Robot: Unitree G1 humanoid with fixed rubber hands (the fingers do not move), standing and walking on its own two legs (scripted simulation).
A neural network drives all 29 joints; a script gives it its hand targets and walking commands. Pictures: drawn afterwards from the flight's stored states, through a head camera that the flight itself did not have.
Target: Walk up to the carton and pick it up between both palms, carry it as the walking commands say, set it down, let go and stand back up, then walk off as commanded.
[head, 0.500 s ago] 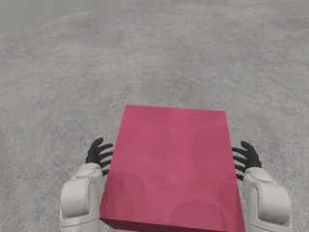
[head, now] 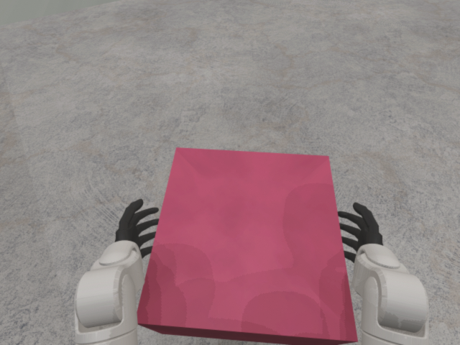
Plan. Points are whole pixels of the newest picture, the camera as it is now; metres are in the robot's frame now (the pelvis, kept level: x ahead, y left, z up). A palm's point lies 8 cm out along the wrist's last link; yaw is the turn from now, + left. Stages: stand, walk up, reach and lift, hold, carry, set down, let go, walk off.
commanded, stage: carry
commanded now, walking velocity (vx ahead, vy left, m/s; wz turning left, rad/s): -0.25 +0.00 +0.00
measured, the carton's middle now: (246, 244) +0.32 +0.02 +0.00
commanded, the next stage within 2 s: none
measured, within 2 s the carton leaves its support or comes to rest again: neither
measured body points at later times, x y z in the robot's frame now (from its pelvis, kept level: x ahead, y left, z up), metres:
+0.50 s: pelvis -0.18 +0.01 +0.00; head -0.17 +0.02 +0.45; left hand +0.08 +0.20 +0.06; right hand +0.09 -0.17 +0.06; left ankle -0.15 +0.13 -0.73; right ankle -0.16 -0.11 -0.68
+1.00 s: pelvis -0.37 -0.01 -0.01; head -0.35 -0.01 +0.44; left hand -0.09 +0.16 +0.06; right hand -0.10 -0.21 +0.06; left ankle -0.41 +0.12 -0.74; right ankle -0.26 -0.12 -0.73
